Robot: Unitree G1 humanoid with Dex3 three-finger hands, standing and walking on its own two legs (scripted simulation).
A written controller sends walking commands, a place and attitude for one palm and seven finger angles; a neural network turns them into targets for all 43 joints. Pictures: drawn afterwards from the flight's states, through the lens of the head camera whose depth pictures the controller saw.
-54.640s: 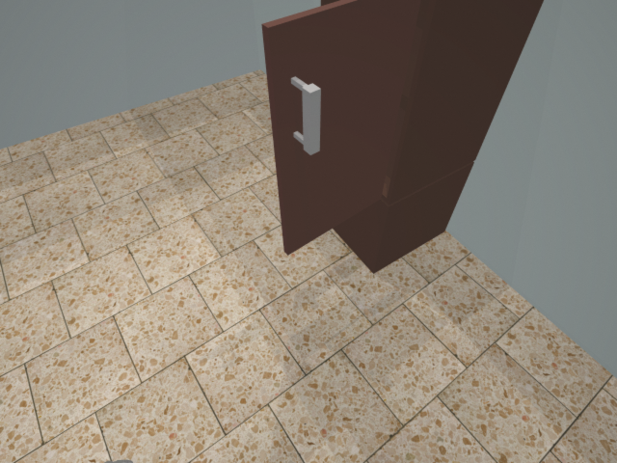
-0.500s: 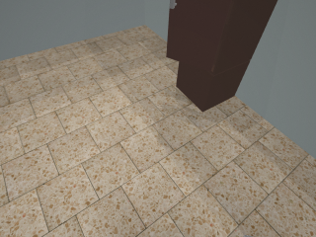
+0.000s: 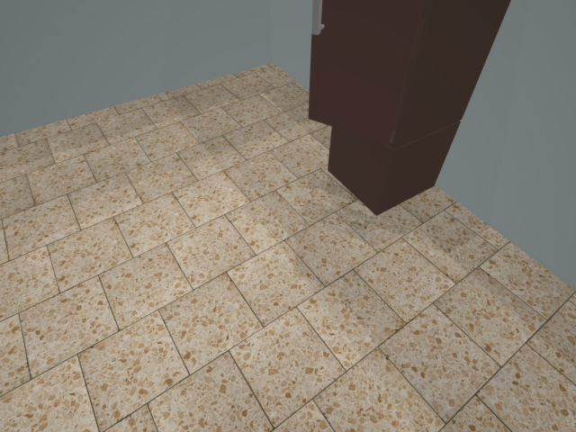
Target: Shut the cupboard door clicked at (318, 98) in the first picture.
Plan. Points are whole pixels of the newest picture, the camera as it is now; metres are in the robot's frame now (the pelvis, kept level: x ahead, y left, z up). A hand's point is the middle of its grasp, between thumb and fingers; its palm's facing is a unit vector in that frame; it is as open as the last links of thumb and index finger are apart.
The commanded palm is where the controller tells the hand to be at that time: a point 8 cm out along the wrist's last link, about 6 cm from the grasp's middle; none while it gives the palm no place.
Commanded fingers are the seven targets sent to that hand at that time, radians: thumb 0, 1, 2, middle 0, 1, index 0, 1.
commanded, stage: let the arm hang, fingers relaxed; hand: left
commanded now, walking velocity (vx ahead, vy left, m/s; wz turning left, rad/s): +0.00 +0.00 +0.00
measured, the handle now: (320, 10) +1.32 -0.04 +0.09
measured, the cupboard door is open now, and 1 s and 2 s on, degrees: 28 28 28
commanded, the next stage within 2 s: look to check the result in 0.32 s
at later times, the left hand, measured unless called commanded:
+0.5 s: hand out of the picture +0.00 +0.17 -0.17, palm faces +0.01 -0.98 -0.19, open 7.4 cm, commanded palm none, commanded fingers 0.00 0.90 0.90 -0.20 -0.30 -0.20 -0.30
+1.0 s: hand out of the picture +0.05 +0.18 -0.17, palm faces +0.01 -0.97 -0.23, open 7.4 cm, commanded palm none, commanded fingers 0.00 0.90 0.90 -0.20 -0.30 -0.20 -0.30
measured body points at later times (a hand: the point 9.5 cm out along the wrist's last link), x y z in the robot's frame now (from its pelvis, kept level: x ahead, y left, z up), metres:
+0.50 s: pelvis +0.01 +0.00 +0.00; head +0.03 -0.01 +0.45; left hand +0.00 +0.22 -0.16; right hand +0.00 -0.23 -0.16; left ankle +0.05 +0.09 -0.74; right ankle +0.00 -0.14 -0.74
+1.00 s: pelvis +0.03 -0.01 +0.00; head +0.04 -0.01 +0.45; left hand +0.05 +0.23 -0.15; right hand +0.06 -0.26 -0.15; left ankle +0.05 +0.09 -0.74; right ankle +0.00 -0.14 -0.74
